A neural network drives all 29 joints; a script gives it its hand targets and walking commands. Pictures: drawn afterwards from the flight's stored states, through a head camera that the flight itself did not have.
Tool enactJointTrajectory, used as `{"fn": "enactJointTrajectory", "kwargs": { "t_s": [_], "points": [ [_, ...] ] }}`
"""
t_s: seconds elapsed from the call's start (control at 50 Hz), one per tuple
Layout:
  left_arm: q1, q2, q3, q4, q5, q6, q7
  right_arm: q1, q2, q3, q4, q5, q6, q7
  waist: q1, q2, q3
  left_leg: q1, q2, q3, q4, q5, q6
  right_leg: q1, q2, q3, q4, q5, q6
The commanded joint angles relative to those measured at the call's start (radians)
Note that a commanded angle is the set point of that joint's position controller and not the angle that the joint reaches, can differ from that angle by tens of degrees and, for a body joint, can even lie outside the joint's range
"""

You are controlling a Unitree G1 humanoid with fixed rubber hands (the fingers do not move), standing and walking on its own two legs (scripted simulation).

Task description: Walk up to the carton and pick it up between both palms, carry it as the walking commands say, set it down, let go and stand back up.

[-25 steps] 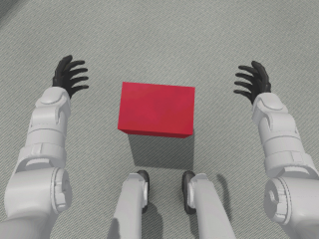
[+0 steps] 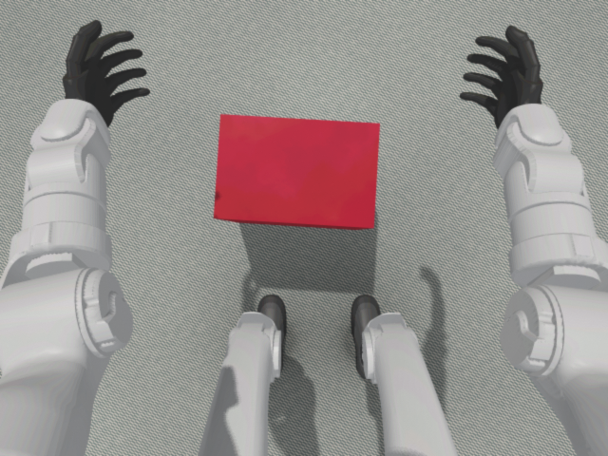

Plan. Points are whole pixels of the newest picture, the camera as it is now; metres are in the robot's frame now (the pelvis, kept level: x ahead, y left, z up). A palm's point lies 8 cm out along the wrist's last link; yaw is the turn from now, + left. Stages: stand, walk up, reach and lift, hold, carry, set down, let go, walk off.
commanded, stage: reach and lift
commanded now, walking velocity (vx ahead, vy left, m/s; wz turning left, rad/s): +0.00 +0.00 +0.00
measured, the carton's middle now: (298, 180) +0.48 +0.05 -0.51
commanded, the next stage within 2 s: none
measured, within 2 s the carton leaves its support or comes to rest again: neither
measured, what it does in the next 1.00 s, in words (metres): lowers itself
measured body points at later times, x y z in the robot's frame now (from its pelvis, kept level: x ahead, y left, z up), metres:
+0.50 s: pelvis -0.03 +0.00 -0.14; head +0.32 +0.02 +0.15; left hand +0.52 +0.26 -0.27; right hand +0.52 -0.20 -0.27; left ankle +0.07 +0.12 -0.60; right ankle +0.07 -0.13 -0.60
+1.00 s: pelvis -0.04 +0.00 -0.24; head +0.33 +0.02 +0.01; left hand +0.51 +0.25 -0.41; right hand +0.51 -0.19 -0.41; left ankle +0.07 +0.12 -0.60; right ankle +0.07 -0.13 -0.60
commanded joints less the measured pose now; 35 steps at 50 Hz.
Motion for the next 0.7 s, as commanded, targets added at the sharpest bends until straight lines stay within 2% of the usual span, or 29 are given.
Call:
{"fn": "enactJointTrajectory", "kwargs": {
  "t_s": [0.0,0.12,0.34,0.68],
  "points": [
    [-0.244,0.166,0.011,-0.066,0.003,-0.012,-0.006,-0.236,-0.100,-0.015,-0.078,-0.008,-0.007,-0.008,0.013,0.003,-0.892,0.431,-0.033,0.029,0.014,0.297,-0.010,0.444,0.038,-0.055,0.024,0.237,0.034],
    [-0.309,0.187,-0.011,-0.048,-0.008,0.002,0.007,-0.280,-0.129,-0.026,-0.066,0.001,0.005,-0.022,0.008,0.034,-0.942,0.391,-0.037,0.036,0.146,0.236,-0.020,0.315,0.047,-0.079,0.152,0.147,0.035],
    [-0.372,0.222,-0.065,-0.121,-0.058,0.012,0.053,-0.324,-0.182,0.018,-0.121,0.075,0.011,-0.037,0.011,0.068,-1.075,0.353,-0.039,0.030,0.382,0.290,-0.028,0.167,0.052,-0.103,0.391,0.175,0.040],
    [-0.463,0.217,-0.119,-0.036,-0.098,-0.009,0.103,-0.428,-0.223,0.057,-0.012,0.117,-0.025,-0.052,0.012,0.056,-0.929,0.149,-0.010,0.011,0.628,0.157,-0.024,-0.016,0.034,-0.111,0.662,0.055,0.036]
  ]
}}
